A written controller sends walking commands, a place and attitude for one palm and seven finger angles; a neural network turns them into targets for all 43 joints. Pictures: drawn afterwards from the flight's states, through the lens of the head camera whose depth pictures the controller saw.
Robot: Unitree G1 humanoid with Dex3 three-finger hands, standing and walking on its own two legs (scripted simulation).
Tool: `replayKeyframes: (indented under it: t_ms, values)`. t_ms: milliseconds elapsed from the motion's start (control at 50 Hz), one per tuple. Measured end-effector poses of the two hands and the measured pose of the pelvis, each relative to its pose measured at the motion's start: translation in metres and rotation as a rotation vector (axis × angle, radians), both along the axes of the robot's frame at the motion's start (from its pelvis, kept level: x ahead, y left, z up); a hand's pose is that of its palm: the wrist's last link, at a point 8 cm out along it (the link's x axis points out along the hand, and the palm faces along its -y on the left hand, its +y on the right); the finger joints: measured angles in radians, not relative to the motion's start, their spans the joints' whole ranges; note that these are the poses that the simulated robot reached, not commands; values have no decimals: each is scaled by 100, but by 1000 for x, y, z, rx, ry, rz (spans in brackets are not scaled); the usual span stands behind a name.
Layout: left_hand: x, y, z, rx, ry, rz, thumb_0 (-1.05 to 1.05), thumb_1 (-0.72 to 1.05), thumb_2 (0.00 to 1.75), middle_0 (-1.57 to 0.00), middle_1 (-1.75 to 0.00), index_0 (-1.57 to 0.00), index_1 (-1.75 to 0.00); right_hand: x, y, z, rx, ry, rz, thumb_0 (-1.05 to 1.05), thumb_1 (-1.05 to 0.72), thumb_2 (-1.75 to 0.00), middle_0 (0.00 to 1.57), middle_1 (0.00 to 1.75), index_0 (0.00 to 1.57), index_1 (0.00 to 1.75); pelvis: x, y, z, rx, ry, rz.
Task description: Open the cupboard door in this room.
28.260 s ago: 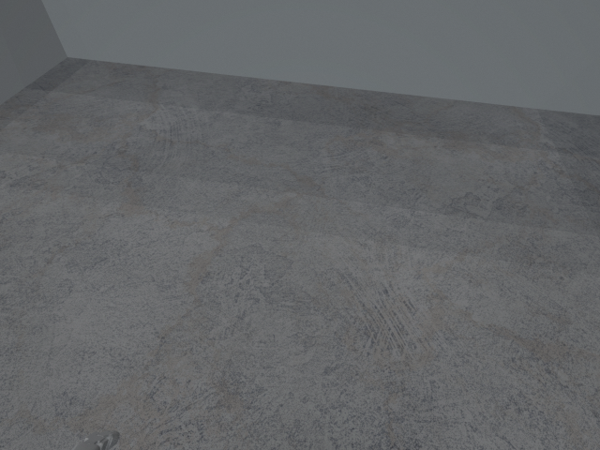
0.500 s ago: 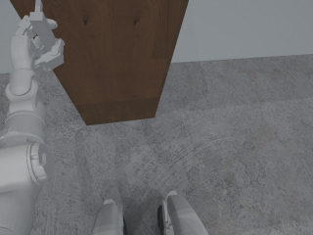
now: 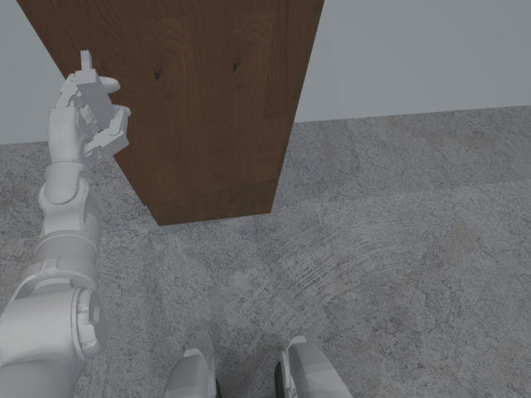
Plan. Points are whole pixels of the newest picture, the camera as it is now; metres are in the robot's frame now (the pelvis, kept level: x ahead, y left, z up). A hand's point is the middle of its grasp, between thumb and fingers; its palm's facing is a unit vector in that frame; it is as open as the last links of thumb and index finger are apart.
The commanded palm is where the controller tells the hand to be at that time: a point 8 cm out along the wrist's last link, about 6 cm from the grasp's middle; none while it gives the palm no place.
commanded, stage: pull the door open along its arc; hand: left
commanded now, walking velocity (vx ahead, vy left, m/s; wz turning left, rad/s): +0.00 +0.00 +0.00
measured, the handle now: (103, 100) +0.55 +0.20 +0.05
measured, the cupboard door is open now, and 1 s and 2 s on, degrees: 7 47 49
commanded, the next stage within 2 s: open thumb and fingers to let go in 0.68 s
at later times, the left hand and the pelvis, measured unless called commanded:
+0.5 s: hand (189, 203) +0.37 +0.08 +0.05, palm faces +0.46 -0.89 +0.00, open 6.4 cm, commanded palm +0.31 +0.10 +0.05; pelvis +0.00 -0.02 +0.01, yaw +3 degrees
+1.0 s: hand (228, 228) +0.34 +0.03 +0.06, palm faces +0.44 -0.90 -0.04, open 7.0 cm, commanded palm +0.28 +0.07 +0.05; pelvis +0.00 -0.06 +0.01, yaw +5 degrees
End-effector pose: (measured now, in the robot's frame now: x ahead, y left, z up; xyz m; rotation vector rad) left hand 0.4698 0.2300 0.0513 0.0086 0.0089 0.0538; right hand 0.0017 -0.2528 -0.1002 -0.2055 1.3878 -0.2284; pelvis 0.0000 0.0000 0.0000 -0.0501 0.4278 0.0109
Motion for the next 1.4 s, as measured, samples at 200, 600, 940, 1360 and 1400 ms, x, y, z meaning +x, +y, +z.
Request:
replayKeyframes:
  t_ms: [200, 600, 940, 1360, 1400]
  values:
    - [-62, -37, -3, -95, -25, 204, 2, 65, 77, -29, -132, -32, -128, 69, 4, 6, 31, -182, 101, 1, -91, -89, 20, 30, 20, 30, 9, 0, 10, 14, -44, 7]
    - [-158, -135, 3, -10, 2, 394, 1, 66, 77, -28, -130, -30, -131, 153, 23, 7, 120, -407, 283, 1, -91, -89, 20, 30, 20, 30, 3, -24, 14, 41, -129, 54]
    - [-175, -164, 6, 35, 26, 387, 0, 58, 76, -36, -132, -37, -133, 175, 3, 8, 132, -512, 310, 1, -91, -89, 20, 30, 20, 30, -4, -52, 12, 74, -156, 66]
    - [-171, -165, 1, 26, 13, 390, 0, -37, 36, -30, -115, -30, -114, 140, -19, -4, 91, -418, 256, 1, -91, -89, 19, 30, 19, 30, -7, -54, 10, 79, -140, 62]
    - [-171, -164, 1, 24, 15, 388, 0, -41, 34, -29, -109, -29, -108, 138, -17, -4, 92, -415, 254, 1, -91, -89, 19, 30, 19, 30, -7, -53, 11, 78, -140, 61]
